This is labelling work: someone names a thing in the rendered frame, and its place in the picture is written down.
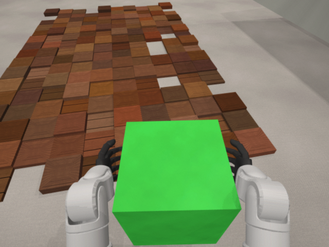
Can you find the right robot forearm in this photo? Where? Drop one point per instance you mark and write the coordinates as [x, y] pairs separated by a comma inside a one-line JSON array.
[[267, 204]]

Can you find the robot right hand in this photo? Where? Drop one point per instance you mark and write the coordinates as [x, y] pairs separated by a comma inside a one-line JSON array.
[[242, 156]]

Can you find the left robot forearm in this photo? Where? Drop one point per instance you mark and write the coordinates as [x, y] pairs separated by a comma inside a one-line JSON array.
[[86, 209]]

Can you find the carton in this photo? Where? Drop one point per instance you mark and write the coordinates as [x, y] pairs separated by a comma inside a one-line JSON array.
[[175, 184]]

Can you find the robot left hand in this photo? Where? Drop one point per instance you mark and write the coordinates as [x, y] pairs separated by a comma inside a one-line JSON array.
[[105, 154]]

